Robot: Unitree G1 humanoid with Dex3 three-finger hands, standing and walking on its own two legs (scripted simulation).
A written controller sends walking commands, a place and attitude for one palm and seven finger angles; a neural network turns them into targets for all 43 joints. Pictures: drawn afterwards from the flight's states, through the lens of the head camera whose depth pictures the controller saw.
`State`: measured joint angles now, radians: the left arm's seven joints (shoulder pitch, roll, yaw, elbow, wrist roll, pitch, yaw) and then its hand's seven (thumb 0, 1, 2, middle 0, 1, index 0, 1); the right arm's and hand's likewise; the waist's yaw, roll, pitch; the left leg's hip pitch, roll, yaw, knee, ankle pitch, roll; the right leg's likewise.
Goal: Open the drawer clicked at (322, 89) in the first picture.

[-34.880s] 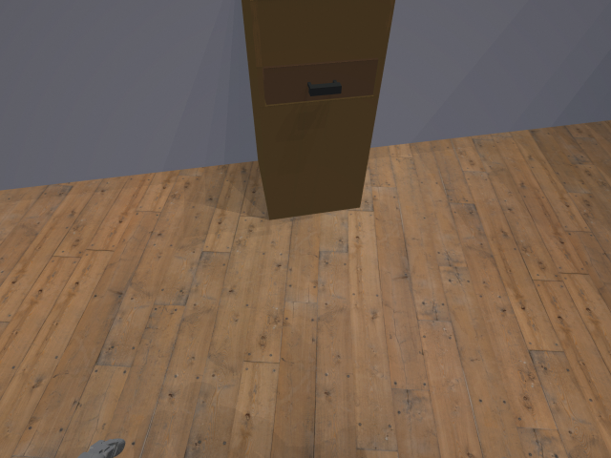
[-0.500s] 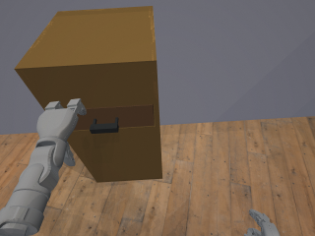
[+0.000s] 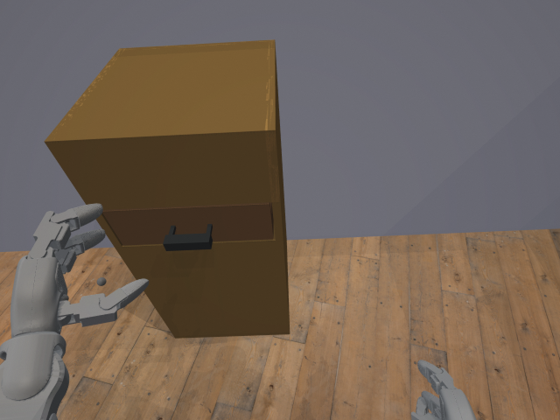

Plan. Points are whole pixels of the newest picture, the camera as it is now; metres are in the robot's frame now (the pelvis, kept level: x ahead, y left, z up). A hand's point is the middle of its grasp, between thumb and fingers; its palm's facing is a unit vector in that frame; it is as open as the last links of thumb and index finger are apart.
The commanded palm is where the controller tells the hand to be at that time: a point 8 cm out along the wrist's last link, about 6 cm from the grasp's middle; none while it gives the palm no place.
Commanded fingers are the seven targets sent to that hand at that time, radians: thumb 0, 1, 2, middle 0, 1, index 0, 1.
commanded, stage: draw the hand back to the body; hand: left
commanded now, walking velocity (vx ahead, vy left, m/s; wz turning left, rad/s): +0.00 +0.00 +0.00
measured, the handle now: (189, 235) +0.52 +0.29 -0.14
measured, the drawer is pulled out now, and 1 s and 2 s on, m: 0.00 0.00 0.00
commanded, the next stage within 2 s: step back with the hand held close in 0.50 s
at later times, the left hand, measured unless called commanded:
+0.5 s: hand (80, 335) +0.16 +0.22 +0.15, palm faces +0.40 -0.83 -0.39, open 7.6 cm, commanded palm +0.11 +0.26 +0.17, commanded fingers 0.00 0.90 0.90 -0.20 -0.30 -0.20 -0.30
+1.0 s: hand (63, 337) +0.16 +0.25 +0.14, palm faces +0.30 -0.83 -0.47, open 7.4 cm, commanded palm +0.10 +0.29 +0.17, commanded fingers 0.00 0.90 0.90 -0.20 -0.30 -0.20 -0.30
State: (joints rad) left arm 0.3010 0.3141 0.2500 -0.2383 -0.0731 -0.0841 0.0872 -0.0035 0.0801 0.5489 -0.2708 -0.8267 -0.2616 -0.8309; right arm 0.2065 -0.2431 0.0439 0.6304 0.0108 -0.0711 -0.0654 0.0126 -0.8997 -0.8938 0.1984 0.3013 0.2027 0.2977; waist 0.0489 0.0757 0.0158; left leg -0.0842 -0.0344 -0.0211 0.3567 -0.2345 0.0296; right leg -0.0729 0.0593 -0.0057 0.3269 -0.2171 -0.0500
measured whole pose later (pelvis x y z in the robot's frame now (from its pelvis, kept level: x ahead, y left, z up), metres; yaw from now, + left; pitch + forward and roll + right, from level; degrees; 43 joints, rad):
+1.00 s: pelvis -0.03 +0.01 -0.01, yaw +1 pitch +3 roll -1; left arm 0.68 0.42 0.36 -0.63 -0.06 -0.15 0.14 0.02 0.89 0.90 -0.22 -0.30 -0.21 -0.30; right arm 0.19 -0.22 -0.01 0.55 0.01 -0.01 -0.09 0.01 -0.90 -0.89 0.20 0.30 0.20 0.30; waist -0.02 -0.01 0.01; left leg -0.31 -0.04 -0.04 0.52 -0.26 0.04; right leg -0.28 0.05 -0.03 0.47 -0.24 -0.04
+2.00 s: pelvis -0.18 +0.01 -0.01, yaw +0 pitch +8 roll -2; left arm 0.65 0.39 0.36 -0.70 -0.06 -0.16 0.16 0.02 0.89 0.90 -0.21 -0.30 -0.20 -0.30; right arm 0.14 -0.15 0.03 0.64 -0.04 -0.16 -0.05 0.01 -0.90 -0.89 0.20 0.30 0.20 0.30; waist 0.02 -0.02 -0.06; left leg -0.50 0.03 0.02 0.35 0.02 0.03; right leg -0.20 0.09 0.02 0.70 -0.53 0.01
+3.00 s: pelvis -0.34 -0.03 -0.01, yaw +0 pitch +0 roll +0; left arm 0.64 0.37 0.35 -0.58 -0.02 -0.19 0.16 0.02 0.89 0.90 -0.22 -0.30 -0.21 -0.30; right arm 0.23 -0.22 0.01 0.61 0.01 -0.11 -0.08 0.02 -0.90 -0.89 0.20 0.30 0.20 0.30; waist -0.01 -0.02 0.02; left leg -0.23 0.03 0.03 0.49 -0.25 -0.01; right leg -0.26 0.01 -0.08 0.46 -0.20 -0.03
